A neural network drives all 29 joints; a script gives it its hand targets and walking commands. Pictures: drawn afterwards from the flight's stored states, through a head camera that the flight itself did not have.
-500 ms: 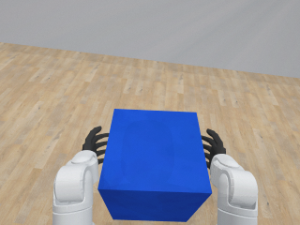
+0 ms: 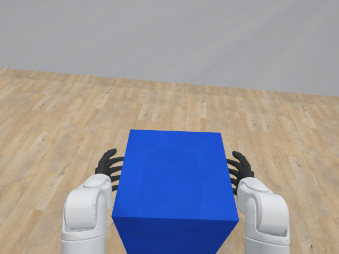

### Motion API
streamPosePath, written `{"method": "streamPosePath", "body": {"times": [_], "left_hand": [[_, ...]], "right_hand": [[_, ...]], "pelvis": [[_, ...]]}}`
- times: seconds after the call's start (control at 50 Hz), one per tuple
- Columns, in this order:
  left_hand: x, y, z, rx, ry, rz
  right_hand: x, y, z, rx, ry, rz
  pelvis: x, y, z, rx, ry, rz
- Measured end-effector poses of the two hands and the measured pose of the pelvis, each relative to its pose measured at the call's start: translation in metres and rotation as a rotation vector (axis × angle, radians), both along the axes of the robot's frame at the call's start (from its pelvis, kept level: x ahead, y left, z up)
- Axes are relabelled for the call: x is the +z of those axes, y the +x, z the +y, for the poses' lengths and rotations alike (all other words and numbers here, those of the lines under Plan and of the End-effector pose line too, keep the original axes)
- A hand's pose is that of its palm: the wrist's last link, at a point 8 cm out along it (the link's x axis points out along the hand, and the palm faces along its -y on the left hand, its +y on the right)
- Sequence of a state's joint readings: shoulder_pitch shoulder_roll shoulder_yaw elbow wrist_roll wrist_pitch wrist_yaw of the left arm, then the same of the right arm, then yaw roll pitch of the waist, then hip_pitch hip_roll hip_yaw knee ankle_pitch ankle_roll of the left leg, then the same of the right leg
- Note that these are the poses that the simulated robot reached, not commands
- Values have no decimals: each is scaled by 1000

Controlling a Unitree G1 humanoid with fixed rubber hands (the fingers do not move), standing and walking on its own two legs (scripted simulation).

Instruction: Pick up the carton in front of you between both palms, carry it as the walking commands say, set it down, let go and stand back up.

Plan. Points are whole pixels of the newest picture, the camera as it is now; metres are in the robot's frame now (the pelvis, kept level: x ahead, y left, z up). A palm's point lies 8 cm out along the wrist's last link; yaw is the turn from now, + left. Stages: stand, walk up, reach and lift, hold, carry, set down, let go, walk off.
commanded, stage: carry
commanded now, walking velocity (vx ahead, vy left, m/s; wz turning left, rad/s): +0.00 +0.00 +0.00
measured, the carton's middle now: (172, 196) +0.27 +0.00 +0.02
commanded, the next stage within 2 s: hold in 1.34 s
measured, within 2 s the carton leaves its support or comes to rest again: neither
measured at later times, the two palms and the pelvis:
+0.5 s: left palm (101, 202) +0.23 +0.15 +0.07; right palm (247, 205) +0.23 -0.15 +0.08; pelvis -0.04 +0.00 +0.01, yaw +0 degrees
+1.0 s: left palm (105, 204) +0.24 +0.15 +0.04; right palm (241, 206) +0.24 -0.15 +0.04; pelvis -0.06 +0.00 +0.00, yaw +0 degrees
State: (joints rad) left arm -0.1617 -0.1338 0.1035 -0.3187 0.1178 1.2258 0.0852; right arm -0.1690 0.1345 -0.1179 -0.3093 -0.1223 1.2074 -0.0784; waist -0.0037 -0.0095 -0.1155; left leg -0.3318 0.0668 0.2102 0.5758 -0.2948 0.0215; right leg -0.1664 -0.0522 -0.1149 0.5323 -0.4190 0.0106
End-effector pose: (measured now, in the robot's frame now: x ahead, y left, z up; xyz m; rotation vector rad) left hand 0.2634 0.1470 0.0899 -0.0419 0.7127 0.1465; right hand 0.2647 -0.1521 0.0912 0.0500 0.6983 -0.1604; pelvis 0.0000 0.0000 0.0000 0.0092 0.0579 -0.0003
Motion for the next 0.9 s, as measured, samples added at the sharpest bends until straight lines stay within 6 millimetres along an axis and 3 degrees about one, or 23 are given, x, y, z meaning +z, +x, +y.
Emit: {"method": "streamPosePath", "body": {"times": [0.24, 0.56, 0.9], "left_hand": [[3, -18, -2, -3, -1, 4], [-22, -40, -1, -26, 29, 18], [-51, -30, 0, -56, 69, -19]], "right_hand": [[4, -19, -1, -1, -4, 5], [-20, -40, -1, 22, -36, 19], [-49, -30, 0, 52, -79, -18]], "pelvis": [[3, -15, -1, -2, -3, -21], [5, -40, -1, -3, -9, -29], [5, -57, 0, -2, -13, -26]]}}
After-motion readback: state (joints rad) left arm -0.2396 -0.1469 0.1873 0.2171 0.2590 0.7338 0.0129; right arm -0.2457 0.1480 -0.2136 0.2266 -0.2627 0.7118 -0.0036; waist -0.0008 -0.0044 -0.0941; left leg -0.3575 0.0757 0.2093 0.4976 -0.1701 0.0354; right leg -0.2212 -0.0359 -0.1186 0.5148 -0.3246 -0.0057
